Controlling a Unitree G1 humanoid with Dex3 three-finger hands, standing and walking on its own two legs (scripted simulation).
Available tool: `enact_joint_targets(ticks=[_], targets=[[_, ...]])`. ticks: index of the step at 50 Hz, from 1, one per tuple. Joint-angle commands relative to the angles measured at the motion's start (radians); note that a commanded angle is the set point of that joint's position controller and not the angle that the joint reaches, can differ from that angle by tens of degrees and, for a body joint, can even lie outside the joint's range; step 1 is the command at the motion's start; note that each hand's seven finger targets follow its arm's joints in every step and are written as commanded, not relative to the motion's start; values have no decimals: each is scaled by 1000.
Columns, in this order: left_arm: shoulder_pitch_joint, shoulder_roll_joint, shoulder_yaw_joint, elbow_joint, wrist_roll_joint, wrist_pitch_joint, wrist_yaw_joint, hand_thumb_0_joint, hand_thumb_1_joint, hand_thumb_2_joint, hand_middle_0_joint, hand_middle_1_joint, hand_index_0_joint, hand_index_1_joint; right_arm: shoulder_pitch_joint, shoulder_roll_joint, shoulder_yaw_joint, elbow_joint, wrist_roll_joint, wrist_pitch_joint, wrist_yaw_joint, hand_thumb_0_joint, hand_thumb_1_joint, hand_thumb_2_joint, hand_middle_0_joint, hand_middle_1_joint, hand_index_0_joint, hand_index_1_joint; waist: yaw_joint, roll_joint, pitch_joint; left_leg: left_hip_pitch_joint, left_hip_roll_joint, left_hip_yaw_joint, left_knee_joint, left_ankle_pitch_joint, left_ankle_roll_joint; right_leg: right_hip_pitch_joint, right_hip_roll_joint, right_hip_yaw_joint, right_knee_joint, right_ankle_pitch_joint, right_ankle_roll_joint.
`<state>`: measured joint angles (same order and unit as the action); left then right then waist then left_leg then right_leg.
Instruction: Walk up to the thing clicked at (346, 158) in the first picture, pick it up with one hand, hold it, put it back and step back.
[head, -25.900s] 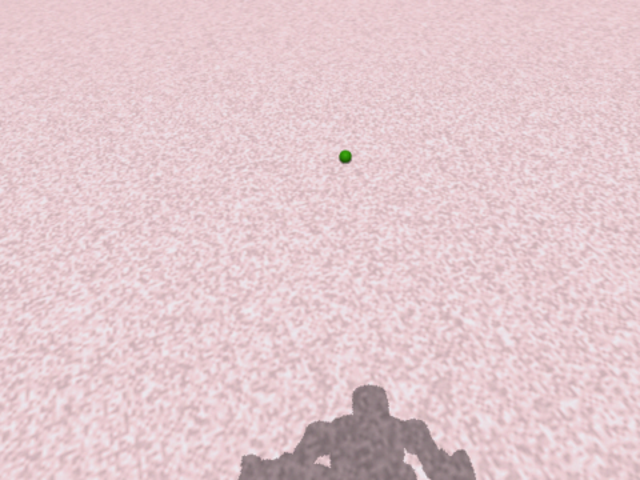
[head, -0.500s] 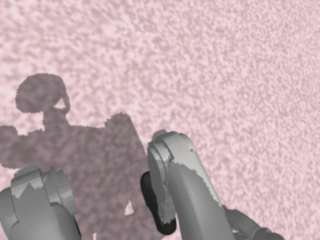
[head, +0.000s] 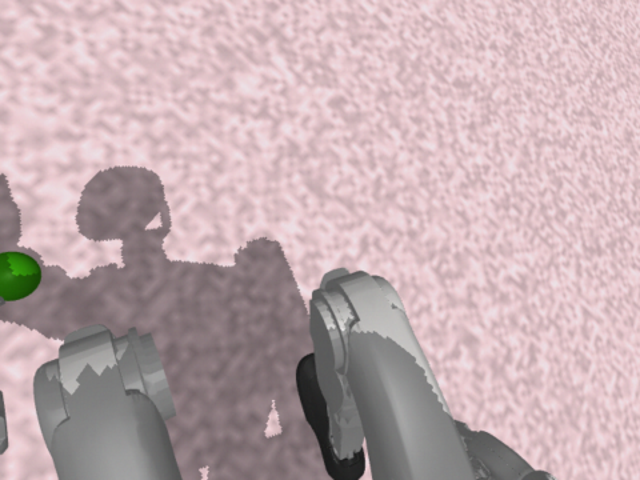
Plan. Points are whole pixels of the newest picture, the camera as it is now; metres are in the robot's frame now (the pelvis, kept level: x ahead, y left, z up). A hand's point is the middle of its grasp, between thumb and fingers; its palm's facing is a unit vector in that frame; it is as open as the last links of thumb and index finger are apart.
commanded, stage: withdraw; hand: left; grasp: from above
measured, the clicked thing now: (11, 276) +0.39 +0.31 -0.26
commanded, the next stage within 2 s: home in 0.66 s
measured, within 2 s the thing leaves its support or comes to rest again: neither
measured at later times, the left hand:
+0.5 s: hand out of the picture +0.36 +0.33 -0.07, palm faces -0.51 -0.12 -0.85, open 13.7 cm
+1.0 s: hand out of the picture +0.38 +0.33 -0.08, palm faces -0.33 -0.20 -0.92, open 12.0 cm
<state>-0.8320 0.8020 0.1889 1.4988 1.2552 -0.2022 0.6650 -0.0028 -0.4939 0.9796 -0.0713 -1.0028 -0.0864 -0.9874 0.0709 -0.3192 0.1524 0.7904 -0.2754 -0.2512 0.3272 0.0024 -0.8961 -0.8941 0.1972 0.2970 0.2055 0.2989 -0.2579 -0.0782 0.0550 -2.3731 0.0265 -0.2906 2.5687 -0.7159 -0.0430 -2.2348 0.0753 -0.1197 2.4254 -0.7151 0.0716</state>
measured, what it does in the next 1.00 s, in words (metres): rises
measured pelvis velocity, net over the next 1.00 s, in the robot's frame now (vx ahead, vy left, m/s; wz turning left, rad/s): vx -0.01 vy -0.01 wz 0.12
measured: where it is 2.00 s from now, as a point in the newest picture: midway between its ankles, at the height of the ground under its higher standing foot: (256, 475)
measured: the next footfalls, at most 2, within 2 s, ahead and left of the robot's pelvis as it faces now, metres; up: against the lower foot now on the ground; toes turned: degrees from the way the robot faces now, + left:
none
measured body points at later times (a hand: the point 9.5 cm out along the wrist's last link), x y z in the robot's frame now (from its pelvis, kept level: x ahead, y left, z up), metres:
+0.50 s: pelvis -0.02 -0.01 +0.07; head +0.18 +0.07 +0.47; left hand +0.39 +0.33 -0.02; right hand +0.12 -0.27 -0.04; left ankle +0.06 +0.14 -0.26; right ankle +0.10 -0.13 -0.26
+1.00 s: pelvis -0.01 -0.01 +0.06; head +0.19 +0.07 +0.46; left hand +0.40 +0.34 -0.03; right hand +0.08 -0.25 -0.06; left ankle +0.06 +0.14 -0.26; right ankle +0.10 -0.13 -0.26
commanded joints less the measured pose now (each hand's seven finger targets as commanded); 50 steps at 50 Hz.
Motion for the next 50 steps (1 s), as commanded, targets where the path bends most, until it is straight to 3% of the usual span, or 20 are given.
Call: enact_joint_targets(ticks=[1, 3, 6, 8, 10, 14, 17, 19, 20, 23, 29, 31, 33, 35, 37, 38, 40, 43, 48, 50], targets=[[-221, 188, -28, -300, -67, 72, -30, 0, -534, 1005, -64, -999, -59, -1003, 140, -266, -157, -22, 77, 43, -6, 0, -898, -902, 200, 300, 200, 300, 74, 582, -837, 608, 12, 201, -338, 260, 33, 293, 25, -95, -234, 319, -105], [-205, 112, -79, -317, -88, 109, -97, 0, -529, 1008, -73, -998, -64, -1007, 155, -261, -192, -22, 113, 71, -14, 0, -899, -903, 200, 300, 200, 300, 81, 534, -820, 599, 8, 207, -374, 234, 36, 268, 19, -84, -263, 293, -106], [-251, 70, -120, -414, -113, 140, -202, 0, -521, 1014, -93, -999, -77, -1016, 200, -248, -223, -37, 149, 116, -34, 0, -902, -905, 200, 300, 200, 300, 74, 429, -821, 588, 3, 208, -420, 188, 53, 311, 14, -58, -334, 254, -104], [-240, 1, -168, -434, -136, 150, -275, 0, -493, 998, -112, -993, -98, -1007, 203, -235, -239, -42, 167, 142, -49, 0, -901, -904, 200, 300, 200, 300, 79, 391, -808, 628, 0, 196, -469, 164, 50, 304, 4, -51, -353, 231, -108], [-273, 18, -177, -456, -131, 143, -335, 0, -489, 998, -123, -985, -105, -1004, 218, -226, -246, -54, 182, 165, -69, 0, -903, -906, 200, 300, 200, 300, 69, 331, -792, 607, -5, 202, -474, 163, 59, 330, 4, -33, -382, 227, -109], [-245, -15, -206, -357, -141, 112, -411, 0, -472, 987, -135, -974, -118, -991, 208, -184, -221, -86, 186, 189, -117, 0, -902, -905, 200, 300, 200, 300, 56, 155, -658, 486, -17, 234, -469, 129, 83, 388, 0, 6, -463, 159, -103], [-248, 35, -185, -327, -135, 77, -437, 0, -474, 989, -122, -984, -110, -996, 205, -182, -201, -102, 187, 199, -156, 0, -899, -903, 200, 300, 200, 300, 71, 124, -634, 479, -25, 246, -486, 122, 83, 415, -10, 16, -492, 128, -102], [-256, 31, -192, -295, -126, 50, -436, 0, -471, 985, -137, -974, -122, -990, 196, -175, -189, -107, 184, 202, -175, 0, -901, -904, 200, 300, 200, 300, 74, 131, -631, 488, -24, 249, -496, 109, 80, 413, -11, 20, -489, 111, -105], [-286, 28, -199, -304, -117, 32, -433, 0, -456, 974, -144, -968, -131, -981, 198, -175, -182, -108, 183, 203, -185, 0, -900, -903, 200, 300, 200, 300, 61, 150, -628, 493, -24, 249, -495, 112, 79, 399, -13, 12, -483, 123, -103], [-321, 55, -192, -252, -87, -11, -396, 0, -456, 971, -147, -961, -135, -974, 197, -178, -163, -106, 170, 202, -204, 0, -900, -903, 200, 300, 200, 300, 51, 182, -618, 499, -21, 247, -489, 98, 73, 371, -13, 12, -468, 104, -108], [-397, 145, -130, -193, -14, -74, -270, 0, -440, 945, -152, -944, -150, -947, 201, -192, -143, -93, 135, 196, -222, 0, -898, -900, 200, 300, 200, 300, 53, 303, -693, 566, -16, 239, -454, 116, 55, 302, -13, -4, -398, 105, -115], [-431, 218, -78, -205, 14, -83, -220, 0, -438, 937, -155, -934, -154, -936, 207, -205, -138, -83, 122, 192, -226, 0, -899, -900, 200, 300, 200, 300, 64, 362, -738, 591, -18, 240, -447, 134, 51, 289, -19, -20, -369, 133, -114], [-425, 196, -80, -184, 27, -75, -186, 0, -441, 933, -150, -932, -152, -930, 214, -200, -144, -73, 110, 184, -226, 0, -899, -899, 200, 300, 200, 300, 53, 370, -734, 603, -15, 238, -440, 119, 48, 266, -19, -22, -360, 115, -115], [-433, 224, -54, -231, 31, -61, -161, 0, -438, 925, -155, -926, -158, -923, 227, -205, -152, -70, 104, 179, -224, 0, -900, -899, 200, 300, 200, 300, 58, 426, -784, 632, -17, 244, -437, 135, 45, 272, -22, -21, -353, 130, -116], [-382, 211, -36, -289, 12, -37, -148, 0, -444, 923, -147, -921, -152, -916, 230, -212, -175, -64, 106, 175, -220, 0, -900, -898, 200, 300, 200, 300, 85, 470, -868, 685, -17, 248, -454, 155, 41, 270, -28, -36, -340, 160, -116], [-375, 184, -52, -302, 2, -19, -150, 0, -444, 923, -148, -918, -151, -915, 235, -211, -185, -67, 108, 172, -216, 0, -900, -898, 200, 300, 200, 300, 82, 474, -881, 703, -17, 249, -465, 153, 41, 262, -31, -41, -340, 167, -118], [-346, 138, -74, -313, -23, 14, -160, 0, -284, 959, -230, -758, -206, -755, 248, -210, -203, -58, 120, 176, -210, 0, -888, -895, 200, 300, 200, 300, 86, 465, -912, 715, -15, 249, -482, 160, 43, 270, -27, -43, -354, 186, -119], [-329, 151, -53, -381, -85, 59, -187, 0, -44, 908, -217, -621, -198, -639, 289, -211, -223, -59, 141, 180, -203, 0, -891, -896, 200, 300, 200, 300, 103, 420, -959, 711, -16, 258, -493, 181, 56, 337, -28, -31, -397, 213, -111], [-186, 59, -63, -528, -246, 127, -286, 0, 320, 869, -202, -457, -192, -467, 300, -187, -245, -78, 191, 194, -205, 0, -895, -898, 200, 300, 200, 300, 142, 327, -990, 756, -20, 254, -575, 207, 66, 468, -29, -14, -490, 239, -106], [-56, 18, -66, -604, -321, 155, -343, 0, 480, 861, -198, -392, -192, -398, 277, -174, -257, -111, 219, 202, -208, 0, -897, -899, 200, 300, 200, 300, 157, 288, -960, 778, -19, 242, -628, 202, 68, 518, -30, -7, -531, 236, -104]])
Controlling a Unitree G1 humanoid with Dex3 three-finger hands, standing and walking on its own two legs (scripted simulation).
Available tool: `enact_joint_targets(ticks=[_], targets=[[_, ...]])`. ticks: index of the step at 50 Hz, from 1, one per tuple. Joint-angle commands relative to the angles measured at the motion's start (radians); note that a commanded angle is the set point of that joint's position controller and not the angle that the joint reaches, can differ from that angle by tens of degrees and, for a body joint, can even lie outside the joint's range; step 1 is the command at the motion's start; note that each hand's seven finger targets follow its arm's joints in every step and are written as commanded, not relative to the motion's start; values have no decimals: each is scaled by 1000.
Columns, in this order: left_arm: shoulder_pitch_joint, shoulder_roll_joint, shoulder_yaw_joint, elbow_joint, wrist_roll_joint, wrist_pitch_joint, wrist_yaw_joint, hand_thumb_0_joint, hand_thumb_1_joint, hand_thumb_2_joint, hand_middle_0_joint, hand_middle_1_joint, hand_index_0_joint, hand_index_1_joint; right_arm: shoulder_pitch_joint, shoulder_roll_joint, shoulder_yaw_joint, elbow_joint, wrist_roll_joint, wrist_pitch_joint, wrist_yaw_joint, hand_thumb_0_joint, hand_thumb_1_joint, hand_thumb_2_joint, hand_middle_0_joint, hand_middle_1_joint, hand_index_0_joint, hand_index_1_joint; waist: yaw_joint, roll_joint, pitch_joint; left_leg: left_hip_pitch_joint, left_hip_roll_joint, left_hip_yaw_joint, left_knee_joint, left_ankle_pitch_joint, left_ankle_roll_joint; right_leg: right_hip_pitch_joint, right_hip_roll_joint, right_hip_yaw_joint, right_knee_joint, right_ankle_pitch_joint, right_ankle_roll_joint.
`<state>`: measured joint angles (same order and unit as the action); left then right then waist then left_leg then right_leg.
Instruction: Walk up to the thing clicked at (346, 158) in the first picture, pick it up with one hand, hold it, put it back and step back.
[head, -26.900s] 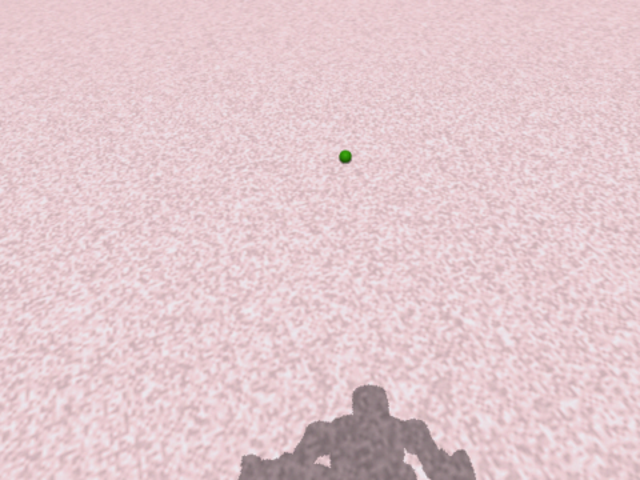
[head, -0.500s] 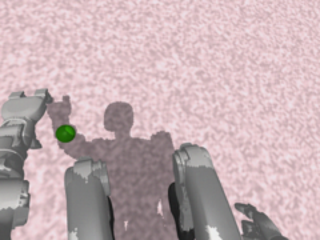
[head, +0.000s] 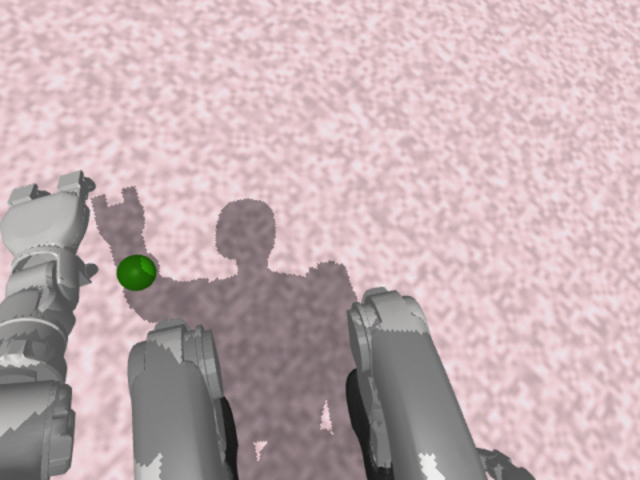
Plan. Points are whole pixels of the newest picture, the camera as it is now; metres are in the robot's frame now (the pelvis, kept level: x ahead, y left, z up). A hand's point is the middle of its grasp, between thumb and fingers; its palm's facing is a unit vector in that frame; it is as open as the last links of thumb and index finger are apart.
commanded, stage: home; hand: left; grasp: from above
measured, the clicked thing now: (136, 272) +0.44 +0.27 -0.33
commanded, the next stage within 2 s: none
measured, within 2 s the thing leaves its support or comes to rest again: neither
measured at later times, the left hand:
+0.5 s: hand out of the picture +0.27 +0.24 +0.08, palm faces -0.12 -0.84 -0.54, open 7.5 cm
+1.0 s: hand out of the picture +0.23 +0.21 +0.30, palm faces +0.20 -0.96 -0.21, open 7.4 cm
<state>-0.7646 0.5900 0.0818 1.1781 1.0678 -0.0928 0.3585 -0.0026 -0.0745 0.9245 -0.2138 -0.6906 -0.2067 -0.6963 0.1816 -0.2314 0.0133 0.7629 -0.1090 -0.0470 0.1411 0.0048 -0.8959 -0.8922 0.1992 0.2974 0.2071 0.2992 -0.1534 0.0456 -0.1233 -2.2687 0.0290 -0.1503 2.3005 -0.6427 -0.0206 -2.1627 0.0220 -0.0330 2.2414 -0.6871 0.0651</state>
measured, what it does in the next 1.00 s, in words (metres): rises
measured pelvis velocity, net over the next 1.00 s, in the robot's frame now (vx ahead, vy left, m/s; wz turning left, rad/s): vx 0.08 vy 0.01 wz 0.14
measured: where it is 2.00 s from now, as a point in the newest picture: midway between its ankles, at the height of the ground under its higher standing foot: (302, 466)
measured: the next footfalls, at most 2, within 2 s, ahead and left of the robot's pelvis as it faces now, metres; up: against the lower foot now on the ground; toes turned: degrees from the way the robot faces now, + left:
none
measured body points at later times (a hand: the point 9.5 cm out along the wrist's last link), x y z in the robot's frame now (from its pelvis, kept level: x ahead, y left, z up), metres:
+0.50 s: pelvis +0.02 +0.00 +0.19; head +0.16 +0.04 +0.61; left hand +0.27 +0.29 +0.12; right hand +0.26 -0.23 +0.10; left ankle +0.08 +0.13 -0.33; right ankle +0.10 -0.14 -0.32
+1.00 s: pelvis +0.08 +0.01 +0.34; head +0.12 +0.02 +0.79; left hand +0.22 +0.26 +0.31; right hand +0.26 -0.21 +0.27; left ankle +0.08 +0.13 -0.32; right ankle +0.10 -0.14 -0.32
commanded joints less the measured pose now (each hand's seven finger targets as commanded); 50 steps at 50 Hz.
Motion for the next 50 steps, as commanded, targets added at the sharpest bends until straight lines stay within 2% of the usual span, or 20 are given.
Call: enact_joint_targets(ticks=[1, 6, 7, 9, 10, 11, 14, 16, 18, 23, 24, 26, 28, 30, 31, 35, 40, 42, 44, 50], targets=[[-63, 184, 17, -321, -171, 58, -71, 0, 560, 863, -197, -379, -192, -384, 150, -249, -117, -95, 64, 2, -25, 0, -897, -899, 200, 300, 200, 300, 51, 139, -750, 659, -22, 99, -383, 119, 48, 467, 25, -91, -373, 204, -95], [133, 119, 4, -560, -352, 101, -209, 0, 857, 894, -198, -306, -198, -306, 68, -222, -117, -159, 100, 17, -53, 0, -899, -900, 200, 300, 200, 300, 77, 52, -648, 672, -15, 97, -478, 81, 56, 565, 23, -59, -489, 181, -88], [190, 78, -13, -588, -387, 111, -230, 0, 887, 901, -199, -303, -199, -303, 56, -215, -115, -172, 105, 19, -58, 0, -899, -900, 200, 300, 200, 300, 73, 35, -610, 687, -13, 94, -500, 77, 56, 568, 20, -57, -507, 178, -89], [213, 76, 0, -735, -450, 120, -252, 0, 899, 899, -199, -297, -199, -297, 33, -206, -111, -196, 111, 20, -73, 0, -899, -900, 200, 300, 200, 300, 90, 56, -615, 747, -10, 87, -555, 68, 52, 606, 15, -49, -546, 164, -91], [257, 70, 0, -746, -474, 130, -260, 0, 900, 899, -199, -297, -199, -297, 16, -201, -109, -210, 115, 19, -78, 0, -899, -900, 200, 300, 200, 300, 94, 59, -581, 772, -4, 86, -589, 54, 48, 615, 15, -49, -570, 145, -92], [271, 43, -12, -798, -504, 134, -268, 0, 900, 899, -199, -297, -199, -297, 4, -196, -105, -219, 117, 16, -85, 0, -899, -900, 200, 300, 200, 300, 87, 65, -557, 783, -2, 86, -609, 52, 48, 628, 12, -46, -589, 146, -92], [347, -1, -13, -904, -575, 156, -279, 0, 900, 899, -198, -297, -199, -296, -26, -191, -102, -244, 124, 0, -108, 0, -899, -900, 200, 300, 200, 300, 87, 94, -543, 877, 1, 74, -695, 16, 41, 665, 5, -39, -646, 111, -94], [399, 11, 21, -981, -615, 178, -276, 0, 899, 898, -198, -296, -199, -296, -45, -191, -103, -263, 128, -13, -124, 0, -899, -900, 200, 300, 200, 300, 105, 105, -570, 954, 3, 69, -741, 17, 37, 707, 3, -35, -682, 111, -94], [465, -41, -8, -1056, -669, 201, -278, 0, 899, 899, -199, -297, -199, -296, -61, -184, -98, -281, 135, -25, -140, 0, -899, -900, 200, 300, 200, 300, 95, 110, -551, 1004, 0, 68, -794, 14, 34, 758, 0, -29, -727, 111, -93], [627, -86, -8, -1148, -813, 279, -276, 0, 900, 899, -199, -297, -199, -297, -83, -172, -88, -304, 141, -51, -177, 0, -900, -900, 200, 300, 200, 300, 81, 89, -487, 1124, -2, 68, -898, 31, 33, 870, -5, -16, -852, 122, -85], [657, -103, -20, -1169, -843, 292, -277, 0, 900, 899, -199, -297, -199, -297, -87, -169, -84, -309, 143, -58, -183, 0, -900, -900, 200, 300, 200, 300, 76, 91, -468, 1146, -1, 63, -925, 41, 31, 890, -7, -19, -870, 128, -85], [728, -99, 3, -1219, -894, 325, -273, 0, 900, 899, -199, -298, -199, -297, -85, -159, -76, -329, 145, -66, -195, 0, -900, -900, 200, 300, 200, 300, 88, 79, -486, 1208, -3, 70, -959, 72, 33, 965, -5, -14, -921, 151, -83], [797, -130, -9, -1252, -943, 358, -270, 0, 900, 899, -199, -298, -199, -298, -69, -144, -64, -336, 147, -74, -207, 0, -900, -900, 200, 300, 200, 300, 82, 63, -453, 1247, -3, 80, -996, 134, 33, 1032, -4, -12, -969, 206, -82], [841, -137, 8, -1273, -979, 389, -262, 0, 900, 899, -199, -298, -199, -298, -53, -132, -52, -341, 147, -83, -223, 0, -900, -900, 200, 300, 200, 300, 81, 57, -425, 1291, -3, 77, -1047, 153, 33, 1097, -3, -11, -1023, 223, -80], [860, -158, -1, -1296, -995, 399, -262, 0, 900, 899, -199, -298, -199, -298, -43, -128, -47, -343, 146, -88, -231, 0, -900, -900, 200, 300, 200, 300, 75, 65, -419, 1322, -2, 71, -1077, 167, 30, 1123, -3, -12, -1042, 236, -81], [961, -200, 14, -1341, -1052, 447, -259, 0, 900, 899, -199, -298, -199, -298, -11, -115, -30, -356, 145, -112, -269, 0, -900, -900, 200, 300, 200, 300, 83, 80, -363, 1435, 5, 49, -1189, 232, 19, 1217, -2, -21, -1119, 286, -81], [1108, -238, 31, -1422, -1113, 494, -262, 0, 900, 899, -199, -298, -199, -298, 27, -95, -13, -386, 144, -145, -310, 0, -900, -900, 200, 300, 200, 300, 95, 64, -295, 1531, -6, 75, -1294, 303, 21, 1376, 1, -30, -1260, 348, -75], [1147, -255, 22, -1454, -1126, 507, -267, 0, 900, 899, -199, -298, -199, -298, 39, -90, -11, -394, 142, -158, -321, 0, -900, -900, 200, 300, 200, 300, 91, 50, -255, 1559, -6, 84, -1330, 328, 22, 1422, 3, -35, -1305, 372, -71], [1211, -266, 31, -1480, -1138, 520, -272, 0, 900, 899, -199, -298, -199, -297, 52, -88, -13, -403, 141, -169, -330, 0, -900, -900, 200, 300, 200, 300, 103, 44, -240, 1601, -9, 92, -1363, 368, 22, 1467, 5, -39, -1342, 403, -72], [1274, -281, 12, -1536, -1132, 529, -300, 0, 900, 899, -199, -297, -199, -297, 63, -89, -23, -416, 128, -197, -340, 0, -900, -900, 200, 300, 200, 300, 100, 23, -164, 1651, -15, 104, -1418, 396, 25, 1521, 8, -50, -1416, 418, -68]])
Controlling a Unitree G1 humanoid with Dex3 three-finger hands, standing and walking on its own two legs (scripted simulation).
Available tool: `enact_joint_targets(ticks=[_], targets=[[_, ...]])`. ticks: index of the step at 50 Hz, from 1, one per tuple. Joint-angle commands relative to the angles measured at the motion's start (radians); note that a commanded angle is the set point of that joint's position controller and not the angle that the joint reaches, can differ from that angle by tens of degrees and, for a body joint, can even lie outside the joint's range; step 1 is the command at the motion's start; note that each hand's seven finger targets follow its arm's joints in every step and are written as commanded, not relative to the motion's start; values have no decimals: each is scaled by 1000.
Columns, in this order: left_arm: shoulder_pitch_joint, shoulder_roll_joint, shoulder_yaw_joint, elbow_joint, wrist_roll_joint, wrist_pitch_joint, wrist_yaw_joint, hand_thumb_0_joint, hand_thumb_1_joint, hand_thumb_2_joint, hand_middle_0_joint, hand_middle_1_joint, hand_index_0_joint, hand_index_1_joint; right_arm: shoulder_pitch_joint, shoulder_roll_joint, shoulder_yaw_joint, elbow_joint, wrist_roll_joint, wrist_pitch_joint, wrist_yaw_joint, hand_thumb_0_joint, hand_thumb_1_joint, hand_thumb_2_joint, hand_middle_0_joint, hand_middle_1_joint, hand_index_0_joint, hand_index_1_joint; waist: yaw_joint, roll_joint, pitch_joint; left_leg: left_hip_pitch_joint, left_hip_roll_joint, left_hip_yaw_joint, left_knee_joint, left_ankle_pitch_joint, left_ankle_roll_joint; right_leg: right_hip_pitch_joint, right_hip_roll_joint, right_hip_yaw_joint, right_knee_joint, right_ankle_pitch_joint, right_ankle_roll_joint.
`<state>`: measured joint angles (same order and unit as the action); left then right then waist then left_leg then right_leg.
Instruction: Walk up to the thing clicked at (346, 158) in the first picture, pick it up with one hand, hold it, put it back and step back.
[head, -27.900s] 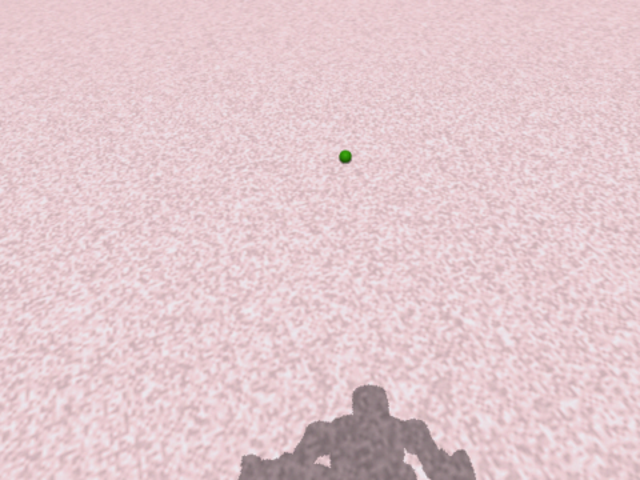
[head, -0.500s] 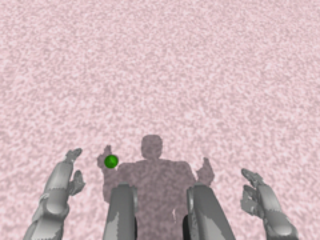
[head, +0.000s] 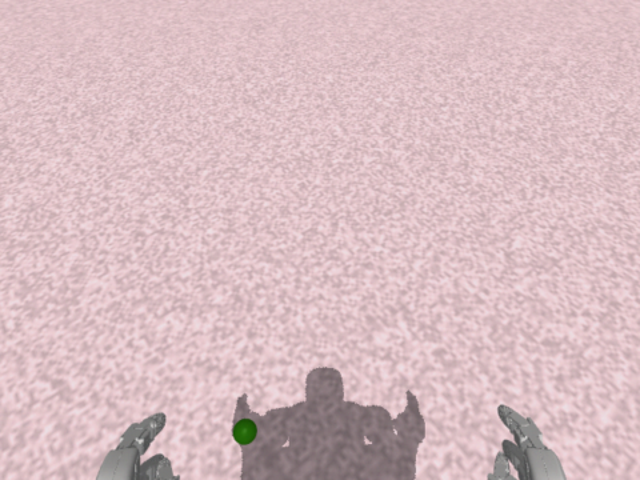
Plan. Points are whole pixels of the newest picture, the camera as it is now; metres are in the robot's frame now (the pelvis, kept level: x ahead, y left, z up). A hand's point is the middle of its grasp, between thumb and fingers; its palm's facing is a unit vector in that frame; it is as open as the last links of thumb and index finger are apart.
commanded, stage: home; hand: left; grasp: from above
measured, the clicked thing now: (245, 431) +0.39 +0.21 -0.67
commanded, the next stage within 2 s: none
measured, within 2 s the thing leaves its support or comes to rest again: neither
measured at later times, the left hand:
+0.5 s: hand out of the picture +0.16 +0.17 -0.04, palm faces +0.07 -0.98 -0.20, open 7.5 cm
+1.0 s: hand out of the picture +0.16 +0.17 -0.04, palm faces +0.05 -0.98 -0.20, open 8.1 cm
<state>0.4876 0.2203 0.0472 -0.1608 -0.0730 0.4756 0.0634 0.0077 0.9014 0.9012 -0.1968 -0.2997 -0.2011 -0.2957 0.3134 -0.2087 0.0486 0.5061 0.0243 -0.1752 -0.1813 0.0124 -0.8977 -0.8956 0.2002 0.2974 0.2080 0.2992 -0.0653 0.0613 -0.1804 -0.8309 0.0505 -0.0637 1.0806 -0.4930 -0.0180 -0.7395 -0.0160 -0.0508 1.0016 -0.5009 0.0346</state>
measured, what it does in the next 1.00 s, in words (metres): stands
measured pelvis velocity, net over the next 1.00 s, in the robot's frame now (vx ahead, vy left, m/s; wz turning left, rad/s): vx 0.01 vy -0.01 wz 0.01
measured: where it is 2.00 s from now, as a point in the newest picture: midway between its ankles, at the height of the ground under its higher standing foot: outside the picture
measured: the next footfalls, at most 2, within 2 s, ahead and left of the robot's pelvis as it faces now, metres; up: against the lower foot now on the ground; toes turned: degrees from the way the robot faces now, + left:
none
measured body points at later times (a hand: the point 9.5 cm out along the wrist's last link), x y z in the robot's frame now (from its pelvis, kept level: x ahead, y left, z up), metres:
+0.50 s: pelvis +0.01 -0.01 +0.01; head +0.03 -0.01 +0.46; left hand +0.16 +0.22 -0.02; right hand +0.18 -0.25 -0.05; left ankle +0.02 +0.12 -0.67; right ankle -0.01 -0.15 -0.67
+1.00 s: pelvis +0.01 -0.01 +0.01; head +0.03 -0.01 +0.46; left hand +0.16 +0.22 -0.02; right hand +0.17 -0.25 -0.05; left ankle +0.02 +0.12 -0.67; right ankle -0.01 -0.15 -0.67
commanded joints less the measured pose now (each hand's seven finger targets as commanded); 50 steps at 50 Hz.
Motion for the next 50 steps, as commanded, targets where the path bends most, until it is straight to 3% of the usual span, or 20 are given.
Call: enact_joint_targets(ticks=[1, 5, 8, 24, 29, 30, 32, 34, 35, 37, 40, 44, 50], targets=[[35, 88, 50, -190, 7, -39, -9, 0, 900, 899, -199, -297, -199, -297, -70, -114, -60, -159, -6, -74, -19, 0, -899, -900, 200, 300, 200, 300, 14, -17, -94, 216, -37, 16, -204, 249, 25, 106, 46, -37, -184, 234, -33], [25, 87, 41, -180, 15, -44, -27, 0, 900, 899, -199, -297, -199, -297, -79, -124, -65, -156, -10, -90, -18, 0, -900, -900, 200, 300, 200, 300, 17, -35, -40, 220, -42, 27, -230, 204, 26, 100, 44, -40, -209, 188, -31], [-2, 93, 47, -163, 22, -54, -36, 0, 900, 899, -199, -297, -199, -297, -75, -131, -73, -146, -15, -101, -15, 0, -900, -900, 200, 300, 200, 300, 8, -40, -57, 239, -44, 31, -220, 236, 28, 107, 41, -33, -204, 221, -28], [-2, 98, 43, -160, 32, -68, -36, 0, 884, 890, -197, -296, -198, -295, -96, -132, -70, -129, -21, -118, -14, 0, -900, -900, 200, 300, 200, 300, 27, -12, -75, 264, -49, 39, -219, 252, 25, 131, 35, -22, -206, 246, -26], [5, 97, 44, -151, 26, -70, -36, 0, 784, 831, -187, -279, -188, -279, -99, -135, -70, -124, -21, -117, -14, 0, -900, -900, 200, 300, 200, 300, 29, -35, -78, 262, -45, 34, -216, 270, 27, 141, 37, -26, -202, 261, -23], [-3, 103, 45, -164, 29, -72, -36, 0, 864, 891, -198, -296, -198, -296, -99, -133, -72, -129, -21, -116, -14, 0, -900, -900, 200, 300, 200, 300, 25, -19, -84, 268, -45, 37, -215, 272, 26, 136, 36, -22, -202, 266, -24], [-1, 102, 49, -157, 27, -72, -36, 0, 758, 817, -185, -275, -185, -275, -95, -135, -73, -125, -23, -117, -15, 0, -900, -900, 200, 300, 200, 300, 26, -27, -80, 263, -43, 30, -220, 263, 25, 139, 39, -28, -200, 253, -25], [0, 101, 49, -148, 25, -70, -37, 0, 748, 810, -184, -273, -184, -273, -100, -133, -70, -124, -22, -117, -15, 0, -900, -900, 200, 300, 200, 300, 29, -24, -61, 256, -43, 33, -222, 248, 26, 133, 37, -26, -206, 240, -24], [-3, 103, 50, -153, 26, -72, -36, 0, 818, 852, -191, -285, -191, -285, -102, -133, -72, -125, -22, -117, -16, 0, -900, -900, 200, 300, 200, 300, 27, -29, -76, 258, -44, 34, -219, 252, 26, 136, 39, -26, -207, 243, -23], [3, 102, 50, -155, 26, -72, -36, 0, 731, 801, -182, -270, -182, -270, -97, -132, -73, -123, -22, -117, -16, 0, -900, -900, 200, 300, 200, 300, 28, -24, -73, 257, -43, 34, -218, 255, 26, 137, 37, -25, -204, 248, -23], [10, 100, 51, -156, 28, -70, -34, 0, 803, 843, -189, -282, -190, -282, -94, -131, -74, -123, -21, -118, -17, 0, -900, -900, 200, 300, 200, 300, 28, -36, -89, 266, -43, 38, -209, 284, 26, 144, 37, -23, -200, 274, -23], [-4, 99, 45, -151, 30, -68, -36, 0, 748, 811, -184, -273, -184, -273, -102, -133, -74, -124, -22, -117, -16, 0, -900, -900, 200, 300, 200, 300, 29, -22, -55, 250, -40, 34, -230, 234, 23, 129, 39, -28, -202, 220, -28], [-8, 102, 42, -158, 30, -63, -37, 0, 789, 835, -188, -280, -188, -279, -97, -134, -76, -124, -21, -117, -16, 0, -900, -900, 200, 300, 200, 300, 26, -29, -71, 258, -40, 37, -216, 259, 24, 130, 38, -23, -203, 245, -25]])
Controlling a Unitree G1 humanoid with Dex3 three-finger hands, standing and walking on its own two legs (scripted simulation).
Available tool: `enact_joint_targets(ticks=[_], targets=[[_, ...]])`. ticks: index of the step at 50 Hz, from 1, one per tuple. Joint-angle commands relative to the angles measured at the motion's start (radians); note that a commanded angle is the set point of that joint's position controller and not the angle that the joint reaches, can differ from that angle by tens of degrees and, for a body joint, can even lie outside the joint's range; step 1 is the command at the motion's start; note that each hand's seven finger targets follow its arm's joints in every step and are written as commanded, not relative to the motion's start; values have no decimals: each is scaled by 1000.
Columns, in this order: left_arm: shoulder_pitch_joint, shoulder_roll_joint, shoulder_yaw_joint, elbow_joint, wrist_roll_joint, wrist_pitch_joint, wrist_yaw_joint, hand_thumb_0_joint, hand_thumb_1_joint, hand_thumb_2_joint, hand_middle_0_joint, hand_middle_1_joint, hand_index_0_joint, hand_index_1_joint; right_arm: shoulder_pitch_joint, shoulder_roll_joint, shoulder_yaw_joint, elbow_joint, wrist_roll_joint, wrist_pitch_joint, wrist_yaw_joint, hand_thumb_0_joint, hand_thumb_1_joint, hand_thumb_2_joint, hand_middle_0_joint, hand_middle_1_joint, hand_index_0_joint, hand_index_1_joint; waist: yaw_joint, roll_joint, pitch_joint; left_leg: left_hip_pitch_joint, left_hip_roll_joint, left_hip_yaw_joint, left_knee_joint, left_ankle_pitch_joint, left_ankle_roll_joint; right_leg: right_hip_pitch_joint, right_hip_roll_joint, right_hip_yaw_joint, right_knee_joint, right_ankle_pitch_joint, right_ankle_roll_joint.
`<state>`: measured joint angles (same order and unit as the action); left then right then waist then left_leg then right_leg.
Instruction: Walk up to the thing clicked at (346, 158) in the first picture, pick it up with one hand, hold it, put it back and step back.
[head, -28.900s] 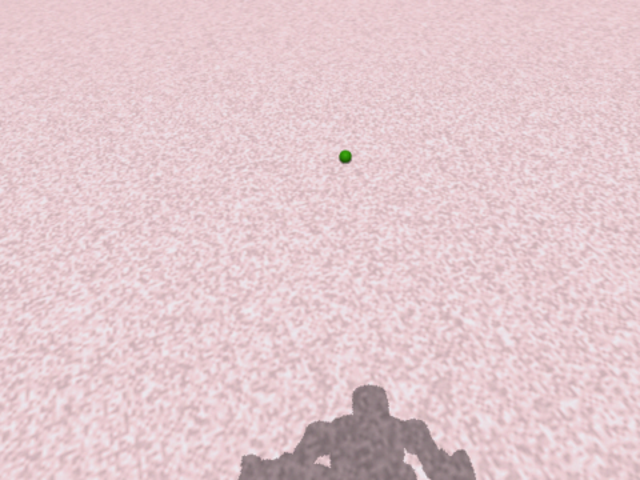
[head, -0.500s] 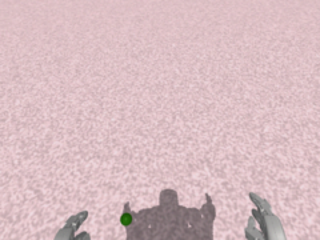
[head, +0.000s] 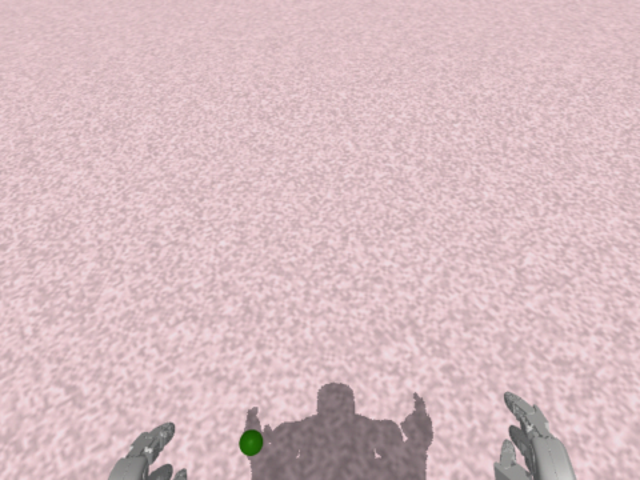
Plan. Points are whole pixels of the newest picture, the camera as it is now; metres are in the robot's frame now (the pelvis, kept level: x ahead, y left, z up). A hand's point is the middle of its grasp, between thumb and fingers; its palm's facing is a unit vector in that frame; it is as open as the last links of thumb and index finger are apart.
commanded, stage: home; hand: left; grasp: from above
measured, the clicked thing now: (251, 442) +0.39 +0.21 -0.68
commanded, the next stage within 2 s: stand in 1.04 s
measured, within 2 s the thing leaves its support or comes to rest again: neither
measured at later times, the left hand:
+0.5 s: hand out of the picture +0.16 +0.18 -0.05, palm faces +0.04 -0.98 -0.20, open 7.6 cm
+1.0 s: hand out of the picture +0.17 +0.18 -0.05, palm faces +0.04 -0.98 -0.20, open 7.4 cm
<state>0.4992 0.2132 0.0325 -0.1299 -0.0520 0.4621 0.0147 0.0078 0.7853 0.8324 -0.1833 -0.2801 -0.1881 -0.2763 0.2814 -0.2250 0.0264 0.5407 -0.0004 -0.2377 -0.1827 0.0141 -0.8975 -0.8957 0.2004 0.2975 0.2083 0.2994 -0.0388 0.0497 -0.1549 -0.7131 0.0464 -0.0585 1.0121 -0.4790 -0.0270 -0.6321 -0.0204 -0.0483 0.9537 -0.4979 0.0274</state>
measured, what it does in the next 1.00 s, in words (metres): stands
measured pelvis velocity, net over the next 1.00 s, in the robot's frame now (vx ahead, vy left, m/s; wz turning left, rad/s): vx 0.01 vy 0.00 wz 0.00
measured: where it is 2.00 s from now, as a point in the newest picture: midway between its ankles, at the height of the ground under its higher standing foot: outside the picture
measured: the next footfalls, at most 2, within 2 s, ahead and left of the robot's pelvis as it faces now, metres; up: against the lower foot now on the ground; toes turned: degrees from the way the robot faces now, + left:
none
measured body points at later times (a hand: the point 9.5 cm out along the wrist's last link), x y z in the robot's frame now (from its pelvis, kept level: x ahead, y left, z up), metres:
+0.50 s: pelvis -0.01 +0.01 +0.00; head +0.01 +0.01 +0.45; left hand +0.15 +0.24 -0.03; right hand +0.16 -0.24 -0.06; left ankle +0.01 +0.13 -0.68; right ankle -0.01 -0.14 -0.68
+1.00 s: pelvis +0.01 +0.00 +0.00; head +0.03 +0.00 +0.45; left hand +0.16 +0.23 -0.03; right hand +0.17 -0.25 -0.07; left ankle +0.01 +0.13 -0.68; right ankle -0.01 -0.14 -0.68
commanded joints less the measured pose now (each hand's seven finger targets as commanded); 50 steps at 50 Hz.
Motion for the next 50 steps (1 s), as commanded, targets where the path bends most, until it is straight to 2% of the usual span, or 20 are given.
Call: enact_joint_targets(ticks=[1, 6, 9, 10, 17, 22, 24, 25, 30, 35, 36, 37, 40, 41, 44, 46, 47, 48, 49, 50], targets=[[-31, 116, 62, -206, 5, -50, 10, 0, 763, 820, -185, -275, -186, -275, -62, -121, -54, -159, 4, -56, -14, 0, -900, -900, 200, 300, 200, 300, -4, -5, -100, 149, -37, 31, -148, 244, 34, 26, 40, -24, -155, 244, -17], [-18, 112, 59, -180, 8, -45, 10, 0, 800, 841, -189, -281, -189, -281, -71, -120, -53, -161, 5, -55, -13, 0, -900, -900, 200, 300, 200, 300, -1, -20, -88, 130, -36, 25, -162, 194, 34, 17, 43, -29, -158, 191, -19], [-16, 124, 71, -188, 4, -44, 10, 0, 800, 841, -189, -281, -189, -281, -66, -123, -54, -156, 5, -55, -13, 0, -900, -900, 200, 300, 200, 300, 1, -16, -78, 127, -37, 27, -160, 182, 36, 18, 41, -27, -165, 182, -18], [-27, 112, 55, -205, 4, -44, 10, 0, 860, 876, -195, -291, -195, -291, -72, -117, -51, -165, 6, -55, -13, 0, -900, -900, 200, 300, 200, 300, -1, -16, -88, 130, -38, 30, -156, 199, 36, 21, 39, -26, -163, 200, -18], [-21, 113, 57, -195, 4, -42, 11, 0, 859, 875, -195, -291, -195, -291, -71, -118, -50, -163, 6, -55, -14, 0, -900, -900, 200, 300, 200, 300, 1, -5, -78, 129, -36, 27, -159, 198, 34, 10, 41, -29, -159, 194, -20], [-14, 123, 62, -194, 7, -41, 11, 0, 898, 898, -199, -297, -199, -297, -67, -126, -55, -156, 6, -54, -12, 0, -900, -900, 200, 300, 200, 300, 7, 19, -78, 132, -28, 8, -186, 151, 29, 2, 46, -35, -146, 150, -26], [-45, 104, 38, -228, 9, -43, 12, 0, 900, 899, -199, -298, -199, -297, -75, -112, -48, -173, 7, -55, -12, 0, -900, -900, 200, 300, 200, 300, 0, 23, -82, 132, -29, 12, -180, 171, 28, -3, 44, -36, -147, 168, -26], [-23, 116, 59, -192, 6, -40, 12, 0, 900, 899, -199, -298, -199, -297, -66, -125, -55, -160, 6, -55, -13, 0, -900, -900, 200, 300, 200, 300, 1, 7, -64, 126, -29, 13, -180, 150, 30, -5, 46, -34, -151, 147, -25], [-29, 119, 52, -204, 3, -41, 11, 0, 900, 899, -199, -298, -199, -297, -71, -127, -54, -162, 8, -56, -12, 0, -900, -900, 200, 300, 200, 300, 1, 2, -65, 114, -30, 10, -181, 130, 32, -8, 44, -33, -154, 132, -24], [-16, 126, 64, -214, 1, -44, 12, 0, 900, 899, -199, -298, -199, -297, -61, -127, -57, -163, 9, -53, -12, 0, -900, -900, 200, 300, 200, 300, 4, -10, -99, 127, -32, 16, -165, 180, 34, 10, 42, -28, -149, 175, -25], [-14, 107, 49, -218, 3, -46, 11, 0, 900, 899, -199, -298, -199, -297, -67, -112, -49, -171, 8, -53, -12, 0, -900, -900, 200, 300, 200, 300, 2, 1, -102, 132, -34, 26, -152, 215, 32, 13, 41, -28, -150, 208, -23], [7, 121, 68, -191, 2, -44, 13, 0, 900, 899, -199, -297, -199, -297, -60, -125, -57, -162, 8, -52, -13, 0, -900, -900, 200, 300, 200, 300, 3, -14, -105, 130, -33, 24, -153, 206, 34, 15, 42, -29, -148, 198, -21], [-34, 114, 48, -241, 3, -52, 11, 0, 900, 899, -199, -297, -199, -297, -60, -115, -52, -169, 7, -51, -13, 0, -900, -900, 200, 300, 200, 300, -3, 2, -128, 144, -35, 28, -141, 250, 34, 20, 39, -24, -146, 248, -19], [-9, 127, 70, -194, 1, -47, 14, 0, 900, 899, -199, -297, -199, -297, -58, -128, -60, -158, 7, -50, -14, 0, -900, -900, 200, 300, 200, 300, -1, -19, -96, 134, -31, 23, -150, 219, 35, 10, 42, -27, -146, 216, -19], [-6, 123, 57, -216, 2, -48, 13, 0, 900, 899, -199, -297, -199, -297, -54, -125, -58, -159, 7, -47, -13, 0, -900, -900, 200, 300, 200, 300, -1, 4, -132, 156, -30, 18, -148, 262, 32, 26, 41, -27, -134, 251, -23], [-7, 120, 59, -198, -1, -48, 14, 0, 900, 899, -199, -297, -199, -297, -58, -125, -58, -158, 9, -44, -12, 0, -900, -900, 200, 300, 200, 300, 3, -10, -81, 132, -32, 27, -145, 252, 33, 14, 40, -26, -145, 244, -21], [-6, 126, 65, -202, 1, -48, 16, 0, 900, 899, -199, -297, -199, -297, -58, -127, -60, -163, 9, -44, -13, 0, -900, -900, 200, 300, 200, 300, 3, -14, -103, 138, -31, 24, -146, 257, 33, 22, 41, -26, -141, 247, -21], [-13, 107, 46, -213, -2, -50, 13, 0, 900, 899, -199, -297, -199, -297, -63, -115, -52, -166, 9, -44, -11, 0, -899, -900, 200, 300, 200, 300, 6, -7, -106, 139, -34, 28, -140, 276, 34, 30, 39, -27, -143, 270, -20], [5, 124, 71, -190, -1, -47, 15, 0, 900, 899, -199, -297, -199, -297, -54, -124, -60, -160, 7, -42, -13, 0, -900, -900, 200, 300, 200, 300, -3, -19, -115, 144, -33, 26, -135, 270, 36, 32, 39, -23, -144, 267, -17], [-4, 123, 63, -201, -1, -45, 15, 0, 900, 899, -199, -297, -199, -297, -56, -126, -59, -161, 9, -42, -11, 0, -899, -900, 200, 300, 200, 300, 1, -13, -108, 144, -33, 26, -140, 267, 35, 30, 38, -24, -143, 265, -18]])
